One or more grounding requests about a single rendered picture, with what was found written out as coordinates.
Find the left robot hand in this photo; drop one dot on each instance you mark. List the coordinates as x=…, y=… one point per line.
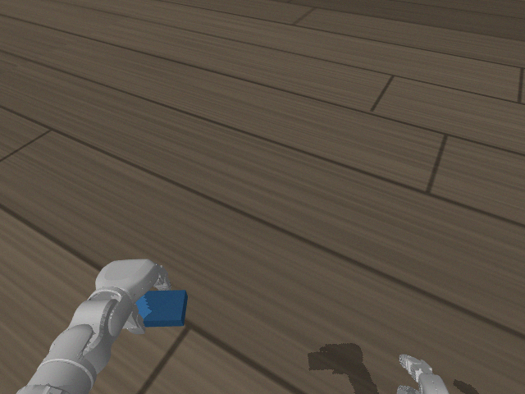
x=135, y=277

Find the left robot arm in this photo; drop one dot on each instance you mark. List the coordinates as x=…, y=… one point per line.
x=83, y=350

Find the right robot hand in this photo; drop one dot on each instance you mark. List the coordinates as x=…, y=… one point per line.
x=421, y=372

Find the small box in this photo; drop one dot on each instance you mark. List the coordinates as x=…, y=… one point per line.
x=163, y=308

